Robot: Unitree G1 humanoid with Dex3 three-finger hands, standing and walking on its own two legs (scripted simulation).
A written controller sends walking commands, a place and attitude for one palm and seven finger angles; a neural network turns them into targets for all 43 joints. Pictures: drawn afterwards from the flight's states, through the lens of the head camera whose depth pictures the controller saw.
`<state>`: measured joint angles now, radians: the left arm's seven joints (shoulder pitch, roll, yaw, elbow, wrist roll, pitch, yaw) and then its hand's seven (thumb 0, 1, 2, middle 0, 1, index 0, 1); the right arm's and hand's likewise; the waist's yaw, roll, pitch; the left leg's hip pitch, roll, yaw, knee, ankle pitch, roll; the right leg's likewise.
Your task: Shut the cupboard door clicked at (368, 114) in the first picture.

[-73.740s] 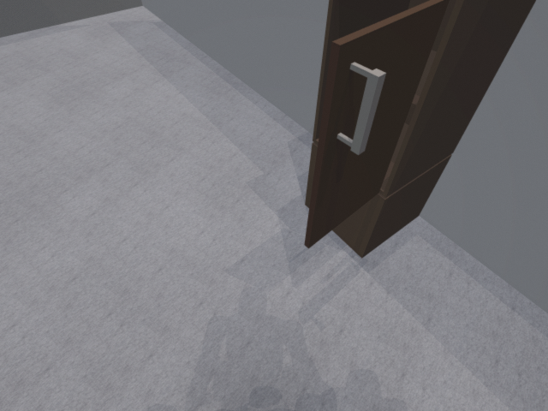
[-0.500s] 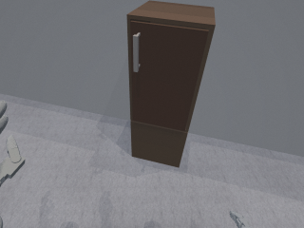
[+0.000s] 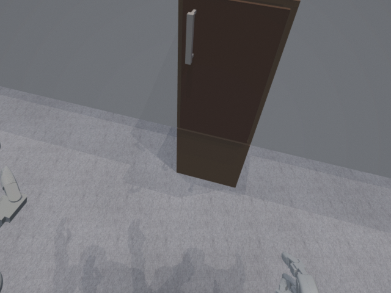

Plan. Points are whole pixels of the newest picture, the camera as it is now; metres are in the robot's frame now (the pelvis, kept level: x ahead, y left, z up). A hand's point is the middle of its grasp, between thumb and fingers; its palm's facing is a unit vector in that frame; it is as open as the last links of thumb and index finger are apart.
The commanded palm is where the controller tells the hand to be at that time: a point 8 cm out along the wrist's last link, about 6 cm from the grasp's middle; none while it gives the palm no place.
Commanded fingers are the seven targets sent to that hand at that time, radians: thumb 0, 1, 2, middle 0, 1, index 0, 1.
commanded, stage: stop stepping back and stand still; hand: left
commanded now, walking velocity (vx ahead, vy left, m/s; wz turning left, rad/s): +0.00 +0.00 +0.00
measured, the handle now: (191, 37) +0.88 +0.09 +0.12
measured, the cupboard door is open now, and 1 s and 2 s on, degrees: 0 0 0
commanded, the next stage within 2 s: let the arm hang, fingers relaxed in 0.56 s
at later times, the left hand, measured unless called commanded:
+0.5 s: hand (51, 203) +0.20 +0.24 +0.15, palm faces +0.46 -0.81 -0.37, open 7.4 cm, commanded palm +0.14 +0.28 +0.18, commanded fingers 0.00 0.90 0.90 -0.20 -0.30 -0.20 -0.30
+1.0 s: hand out of the picture +0.03 +0.16 -0.18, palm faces +0.01 -0.99 -0.16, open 7.2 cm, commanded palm none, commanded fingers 0.00 0.90 0.90 -0.20 -0.30 -0.20 -0.30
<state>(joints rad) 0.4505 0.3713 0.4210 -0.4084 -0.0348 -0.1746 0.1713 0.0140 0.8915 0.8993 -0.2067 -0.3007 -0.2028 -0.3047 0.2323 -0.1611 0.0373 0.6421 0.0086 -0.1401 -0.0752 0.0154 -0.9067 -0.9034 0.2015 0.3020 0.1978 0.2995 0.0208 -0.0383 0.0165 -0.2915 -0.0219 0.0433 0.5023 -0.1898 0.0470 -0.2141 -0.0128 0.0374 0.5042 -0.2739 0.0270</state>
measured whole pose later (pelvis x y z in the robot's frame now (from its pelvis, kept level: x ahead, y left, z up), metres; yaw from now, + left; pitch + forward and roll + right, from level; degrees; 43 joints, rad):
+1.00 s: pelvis -0.01 -0.01 +0.00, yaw +1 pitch -1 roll -1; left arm 0.30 0.19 0.00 0.86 0.02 0.06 0.01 0.01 0.95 0.90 -0.21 -0.30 -0.20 -0.30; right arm 0.22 -0.25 0.01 0.93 -0.02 0.02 0.01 0.01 -0.91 -0.90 0.20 0.30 0.20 0.30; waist -0.01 -0.04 0.05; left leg -0.34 -0.01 0.01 0.56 -0.20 0.03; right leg -0.25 0.00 0.00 0.55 -0.28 0.01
